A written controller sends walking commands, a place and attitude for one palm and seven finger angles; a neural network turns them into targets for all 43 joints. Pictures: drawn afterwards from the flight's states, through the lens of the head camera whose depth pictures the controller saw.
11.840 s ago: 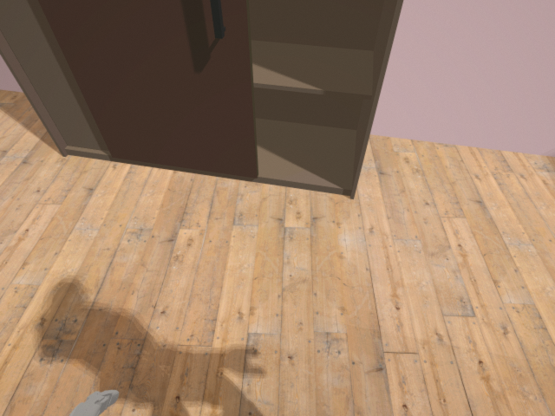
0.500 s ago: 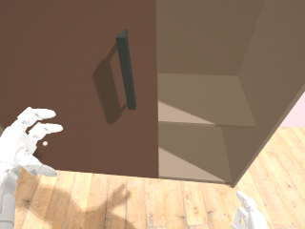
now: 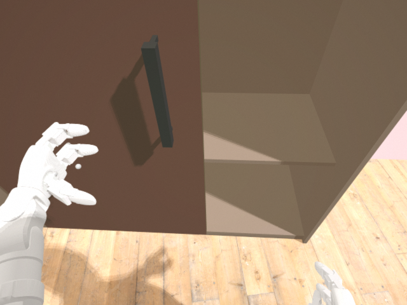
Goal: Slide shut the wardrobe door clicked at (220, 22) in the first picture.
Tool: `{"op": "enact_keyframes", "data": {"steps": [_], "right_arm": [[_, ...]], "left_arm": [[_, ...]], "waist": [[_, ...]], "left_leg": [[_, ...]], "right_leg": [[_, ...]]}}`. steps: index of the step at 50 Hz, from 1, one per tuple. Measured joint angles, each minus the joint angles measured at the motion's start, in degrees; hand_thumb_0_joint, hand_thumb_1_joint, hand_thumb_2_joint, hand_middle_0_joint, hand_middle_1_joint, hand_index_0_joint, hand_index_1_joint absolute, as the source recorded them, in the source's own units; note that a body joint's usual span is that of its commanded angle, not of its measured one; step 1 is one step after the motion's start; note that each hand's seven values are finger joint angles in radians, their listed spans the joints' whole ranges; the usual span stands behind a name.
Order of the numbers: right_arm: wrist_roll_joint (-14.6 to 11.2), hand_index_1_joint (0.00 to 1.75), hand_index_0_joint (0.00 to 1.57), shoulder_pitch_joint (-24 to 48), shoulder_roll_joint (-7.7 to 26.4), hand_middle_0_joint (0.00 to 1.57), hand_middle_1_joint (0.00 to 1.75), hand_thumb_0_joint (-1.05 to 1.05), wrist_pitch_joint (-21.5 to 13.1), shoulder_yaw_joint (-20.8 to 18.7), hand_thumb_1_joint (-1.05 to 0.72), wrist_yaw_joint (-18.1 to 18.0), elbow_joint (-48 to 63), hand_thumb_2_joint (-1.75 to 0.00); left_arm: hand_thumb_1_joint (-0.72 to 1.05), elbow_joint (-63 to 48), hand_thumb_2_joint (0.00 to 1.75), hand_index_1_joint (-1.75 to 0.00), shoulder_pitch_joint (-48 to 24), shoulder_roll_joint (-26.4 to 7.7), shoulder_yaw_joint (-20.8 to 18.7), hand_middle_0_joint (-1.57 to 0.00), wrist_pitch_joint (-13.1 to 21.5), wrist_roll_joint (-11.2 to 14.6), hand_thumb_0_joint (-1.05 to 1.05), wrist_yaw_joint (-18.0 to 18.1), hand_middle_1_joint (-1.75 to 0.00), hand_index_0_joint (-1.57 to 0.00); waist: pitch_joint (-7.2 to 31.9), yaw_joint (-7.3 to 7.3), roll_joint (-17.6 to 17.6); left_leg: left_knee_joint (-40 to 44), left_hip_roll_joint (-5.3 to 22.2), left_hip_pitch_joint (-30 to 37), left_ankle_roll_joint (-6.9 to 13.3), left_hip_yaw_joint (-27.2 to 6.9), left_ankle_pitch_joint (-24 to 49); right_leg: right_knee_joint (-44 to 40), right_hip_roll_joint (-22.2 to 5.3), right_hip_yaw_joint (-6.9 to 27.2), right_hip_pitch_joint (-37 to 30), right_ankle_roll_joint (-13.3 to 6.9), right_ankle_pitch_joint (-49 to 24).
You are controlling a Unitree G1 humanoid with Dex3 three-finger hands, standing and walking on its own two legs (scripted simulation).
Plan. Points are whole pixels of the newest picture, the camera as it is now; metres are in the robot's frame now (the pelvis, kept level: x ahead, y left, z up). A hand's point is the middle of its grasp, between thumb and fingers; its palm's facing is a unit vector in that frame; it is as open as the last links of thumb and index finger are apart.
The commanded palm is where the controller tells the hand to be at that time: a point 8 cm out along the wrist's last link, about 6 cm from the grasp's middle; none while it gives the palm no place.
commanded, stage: move the hooked fingers beside the handle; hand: left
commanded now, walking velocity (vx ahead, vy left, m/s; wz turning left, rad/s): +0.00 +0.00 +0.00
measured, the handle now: (162, 97) +0.53 +0.12 +0.13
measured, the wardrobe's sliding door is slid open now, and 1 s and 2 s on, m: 0.48 0.48 0.48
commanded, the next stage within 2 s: none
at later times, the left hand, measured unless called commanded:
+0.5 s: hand (101, 144) +0.38 +0.22 +0.13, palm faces +0.03 -1.00 -0.03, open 14.0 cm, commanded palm +0.36 +0.27 +0.12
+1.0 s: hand (117, 122) +0.45 +0.21 +0.13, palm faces -0.01 -1.00 -0.02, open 14.0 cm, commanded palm +0.44 +0.26 +0.11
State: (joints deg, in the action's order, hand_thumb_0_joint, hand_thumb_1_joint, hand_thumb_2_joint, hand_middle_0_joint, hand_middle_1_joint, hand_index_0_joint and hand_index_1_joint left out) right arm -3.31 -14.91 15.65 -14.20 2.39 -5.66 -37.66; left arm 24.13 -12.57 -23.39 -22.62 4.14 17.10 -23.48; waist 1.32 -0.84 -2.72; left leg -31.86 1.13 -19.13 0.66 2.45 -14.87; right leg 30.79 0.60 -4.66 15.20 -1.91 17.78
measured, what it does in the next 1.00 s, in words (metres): stands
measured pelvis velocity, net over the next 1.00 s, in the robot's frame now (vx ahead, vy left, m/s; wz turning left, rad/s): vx -0.01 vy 0.00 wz -0.01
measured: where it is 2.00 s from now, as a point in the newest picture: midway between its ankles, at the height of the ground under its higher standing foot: outside the picture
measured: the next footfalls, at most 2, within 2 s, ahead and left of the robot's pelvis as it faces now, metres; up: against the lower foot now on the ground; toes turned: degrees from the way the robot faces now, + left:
none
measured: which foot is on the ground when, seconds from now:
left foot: down 0.00-1.00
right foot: down 0.00-1.00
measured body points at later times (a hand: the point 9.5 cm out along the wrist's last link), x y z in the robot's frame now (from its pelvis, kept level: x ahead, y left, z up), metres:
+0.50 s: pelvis +0.00 +0.00 +0.00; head +0.02 -0.01 +0.45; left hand +0.38 +0.28 +0.13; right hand +0.12 -0.25 -0.10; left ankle +0.02 +0.11 -0.73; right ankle -0.02 -0.09 -0.73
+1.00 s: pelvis -0.01 +0.00 -0.01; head +0.05 +0.00 +0.44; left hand +0.45 +0.26 +0.13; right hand +0.03 -0.27 -0.13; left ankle +0.02 +0.11 -0.73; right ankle -0.02 -0.09 -0.73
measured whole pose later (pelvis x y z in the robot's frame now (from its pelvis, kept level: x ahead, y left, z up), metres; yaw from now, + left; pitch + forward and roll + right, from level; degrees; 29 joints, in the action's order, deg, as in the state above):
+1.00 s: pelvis -0.01 +0.00 -0.01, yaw -1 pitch +8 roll -1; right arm -2.4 -21.0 16.9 -4.9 1.3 -3.1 -40.0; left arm 59.3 -44.0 -28.1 -20.7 13.5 10.4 -18.4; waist 1.6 -6.0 -1.7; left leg -36.8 1.8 -28.8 1.0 2.8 -16.0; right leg 35.1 1.0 -4.2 24.8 -1.8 18.3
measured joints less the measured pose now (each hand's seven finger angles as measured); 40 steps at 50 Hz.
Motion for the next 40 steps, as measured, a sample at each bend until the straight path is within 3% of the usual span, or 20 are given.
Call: {"op": "enact_keyframes", "data": {"steps": [16, 24, 40], "right_arm": [[0.19, 0.30, 0.20, -0.37, 0.01, 0.20, 0.30, 0.01, 3.25, -0.69, -0.91, 0.69, -0.89, -0.89], [0.50, 0.30, 0.20, -0.36, -0.37, 0.20, 0.30, 0.01, 4.90, -0.28, -0.91, 1.00, -0.59, -0.89], [0.61, 0.30, 0.20, -4.04, 1.02, 0.20, 0.30, 0.01, 7.98, -0.96, -0.91, 1.83, -2.06, -0.89]], "left_arm": [[-0.50, 2.33, 0.30, -1.20, -5.07, 2.56, 3.73, -0.30, 0.71, -1.99, -0.01, 3.96, -1.20, -0.30], [-0.50, 9.85, 0.30, -1.20, -11.42, 1.50, 3.35, -0.30, 1.83, -3.76, -0.01, 6.00, -1.20, -0.30], [-0.50, 25.84, 0.30, -1.20, -23.34, -1.51, 2.22, -0.30, 7.01, -4.91, -0.01, 4.89, -1.20, -0.30]], "waist": [[0.25, -0.32, 0.18], [-0.17, -1.26, 0.42], [-0.07, -3.30, 0.82]], "left_leg": [[-0.16, -0.54, -0.38, 0.30, -0.09, -0.39], [-0.55, -0.25, -1.58, 0.18, 0.06, -0.12], [-3.07, 0.35, -5.98, 0.15, 0.17, -0.53]], "right_leg": [[0.32, -0.52, -0.08, 0.34, 0.35, 0.54], [0.88, -0.28, 0.09, 1.72, 0.13, 0.29], [3.07, 0.17, 0.24, 6.09, -0.03, 0.41]]}}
